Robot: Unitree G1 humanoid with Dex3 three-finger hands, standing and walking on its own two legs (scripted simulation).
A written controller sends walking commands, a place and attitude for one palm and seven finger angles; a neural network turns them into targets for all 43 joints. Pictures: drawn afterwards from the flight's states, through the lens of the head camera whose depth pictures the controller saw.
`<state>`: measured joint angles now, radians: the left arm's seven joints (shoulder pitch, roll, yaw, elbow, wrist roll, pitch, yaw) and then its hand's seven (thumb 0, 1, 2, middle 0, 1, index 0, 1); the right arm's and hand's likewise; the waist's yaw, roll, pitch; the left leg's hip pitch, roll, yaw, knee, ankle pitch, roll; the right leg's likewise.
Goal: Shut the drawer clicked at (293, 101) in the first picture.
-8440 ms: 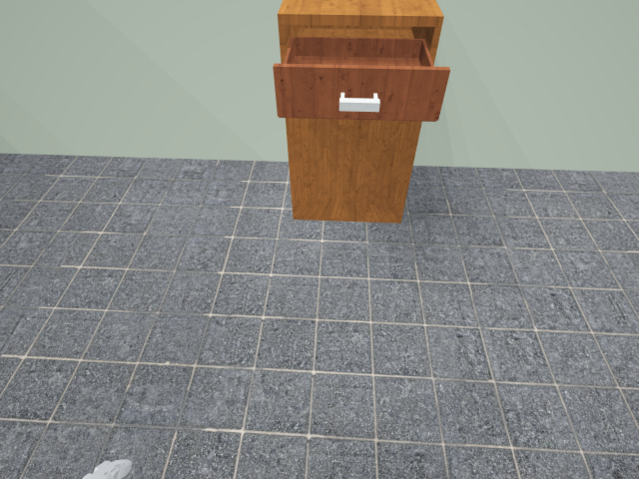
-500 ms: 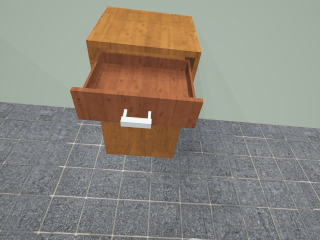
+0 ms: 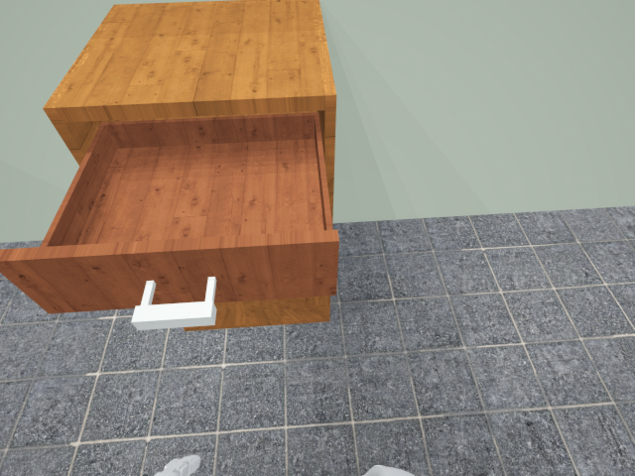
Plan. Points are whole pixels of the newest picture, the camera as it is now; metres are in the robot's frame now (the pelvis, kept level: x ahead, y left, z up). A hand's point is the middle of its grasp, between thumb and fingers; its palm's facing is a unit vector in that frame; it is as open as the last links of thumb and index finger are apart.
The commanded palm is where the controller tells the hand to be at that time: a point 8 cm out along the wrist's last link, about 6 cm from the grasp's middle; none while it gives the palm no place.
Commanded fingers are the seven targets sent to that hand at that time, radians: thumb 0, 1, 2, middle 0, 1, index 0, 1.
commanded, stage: come to a stop and stand still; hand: left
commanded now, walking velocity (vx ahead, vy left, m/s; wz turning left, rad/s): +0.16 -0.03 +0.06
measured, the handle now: (178, 300) +0.34 +0.20 +0.01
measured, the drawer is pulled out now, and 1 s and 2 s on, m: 0.30 0.30 0.30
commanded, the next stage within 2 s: look again from close up in 0.98 s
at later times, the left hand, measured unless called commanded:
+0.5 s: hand out of the picture +0.02 +0.17 -0.16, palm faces +0.10 -0.98 -0.18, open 7.4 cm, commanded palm none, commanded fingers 0.00 0.90 0.90 -0.20 -0.30 -0.20 -0.30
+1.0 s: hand out of the picture +0.04 +0.17 -0.15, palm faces +0.02 -0.98 -0.20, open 7.3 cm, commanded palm none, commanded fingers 0.00 0.90 0.90 -0.20 -0.30 -0.20 -0.30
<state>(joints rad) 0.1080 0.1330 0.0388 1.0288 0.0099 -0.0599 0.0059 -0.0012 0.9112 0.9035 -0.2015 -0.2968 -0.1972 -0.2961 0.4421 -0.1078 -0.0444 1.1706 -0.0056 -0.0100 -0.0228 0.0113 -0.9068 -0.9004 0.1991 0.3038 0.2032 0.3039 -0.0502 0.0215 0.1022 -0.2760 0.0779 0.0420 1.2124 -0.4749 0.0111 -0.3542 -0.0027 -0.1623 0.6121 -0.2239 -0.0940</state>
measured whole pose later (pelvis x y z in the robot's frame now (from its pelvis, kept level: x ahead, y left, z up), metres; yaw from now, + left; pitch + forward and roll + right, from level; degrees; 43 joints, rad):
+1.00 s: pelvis +0.04 +0.01 +0.02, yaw -2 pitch -1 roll +1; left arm 0.29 0.12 0.02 1.14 0.01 -0.01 0.04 0.01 0.92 0.90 -0.20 -0.30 -0.20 -0.30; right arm 0.37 -0.09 0.00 1.16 -0.01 0.00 -0.03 0.01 -0.91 -0.90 0.20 0.30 0.20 0.30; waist 0.00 0.01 0.03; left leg -0.15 0.01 0.08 0.36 -0.18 0.00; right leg -0.22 -0.01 -0.11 0.41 -0.17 -0.06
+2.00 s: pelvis +0.08 +0.03 +0.02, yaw -1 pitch -1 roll +2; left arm 0.29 0.16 0.01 1.04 0.02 0.03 0.04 0.00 0.91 0.90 -0.20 -0.30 -0.20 -0.30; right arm 0.28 -0.14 -0.01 1.09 -0.01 -0.01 -0.04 0.01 -0.91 -0.90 0.20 0.30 0.20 0.30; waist 0.00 -0.03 0.04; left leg -0.15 -0.04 0.07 0.44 -0.28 0.03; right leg -0.23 -0.06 -0.11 0.54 -0.29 -0.01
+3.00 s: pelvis +0.03 +0.02 +0.01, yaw +3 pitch -1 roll +0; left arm 0.28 0.15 0.02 1.06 0.01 0.00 0.05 0.00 0.91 0.90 -0.20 -0.30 -0.20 -0.30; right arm 0.36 -0.15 0.01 1.02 -0.02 0.00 -0.02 0.01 -0.91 -0.90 0.19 0.30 0.20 0.30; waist 0.00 0.05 -0.01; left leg -0.13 -0.05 0.10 0.49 -0.35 0.08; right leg -0.29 -0.03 -0.19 0.51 -0.21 -0.05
